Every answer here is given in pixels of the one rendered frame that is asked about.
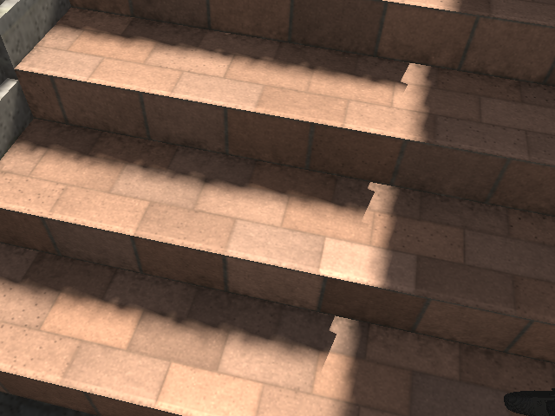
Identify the right robot hand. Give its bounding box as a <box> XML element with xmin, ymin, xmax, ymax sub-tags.
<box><xmin>504</xmin><ymin>388</ymin><xmax>555</xmax><ymax>416</ymax></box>

